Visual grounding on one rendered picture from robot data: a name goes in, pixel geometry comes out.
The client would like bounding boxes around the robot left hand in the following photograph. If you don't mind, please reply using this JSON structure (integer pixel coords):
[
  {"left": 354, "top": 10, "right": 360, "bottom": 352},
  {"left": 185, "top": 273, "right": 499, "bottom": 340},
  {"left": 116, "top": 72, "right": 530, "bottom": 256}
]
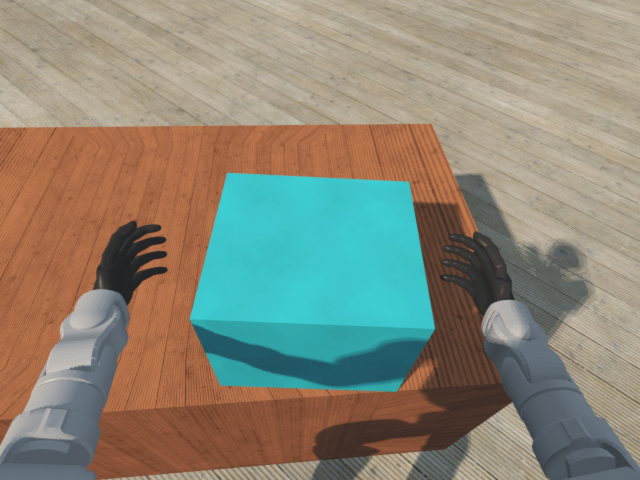
[{"left": 93, "top": 221, "right": 168, "bottom": 305}]

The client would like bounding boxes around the robot right hand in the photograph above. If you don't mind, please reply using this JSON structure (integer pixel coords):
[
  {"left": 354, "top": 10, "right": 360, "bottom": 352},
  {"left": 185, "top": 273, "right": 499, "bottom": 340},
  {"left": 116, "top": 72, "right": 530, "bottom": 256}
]
[{"left": 440, "top": 232, "right": 514, "bottom": 316}]

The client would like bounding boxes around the robot right forearm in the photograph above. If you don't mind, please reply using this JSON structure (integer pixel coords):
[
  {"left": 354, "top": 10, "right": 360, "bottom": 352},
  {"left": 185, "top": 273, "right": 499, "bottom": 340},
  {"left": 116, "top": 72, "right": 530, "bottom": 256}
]
[{"left": 481, "top": 300, "right": 640, "bottom": 480}]

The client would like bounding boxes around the robot left forearm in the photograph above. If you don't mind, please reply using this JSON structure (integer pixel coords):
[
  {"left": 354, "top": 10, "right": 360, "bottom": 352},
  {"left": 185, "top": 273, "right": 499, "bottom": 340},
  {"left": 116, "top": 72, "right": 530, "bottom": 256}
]
[{"left": 0, "top": 289, "right": 130, "bottom": 467}]

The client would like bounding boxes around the carton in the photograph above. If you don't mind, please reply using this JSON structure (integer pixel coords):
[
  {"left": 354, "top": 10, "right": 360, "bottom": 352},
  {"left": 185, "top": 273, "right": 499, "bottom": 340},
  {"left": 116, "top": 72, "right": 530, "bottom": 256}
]
[{"left": 190, "top": 173, "right": 435, "bottom": 392}]

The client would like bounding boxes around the pedestal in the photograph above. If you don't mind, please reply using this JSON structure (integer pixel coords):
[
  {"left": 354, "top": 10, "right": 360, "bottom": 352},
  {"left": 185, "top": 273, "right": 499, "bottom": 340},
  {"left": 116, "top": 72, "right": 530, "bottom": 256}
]
[{"left": 0, "top": 124, "right": 512, "bottom": 480}]

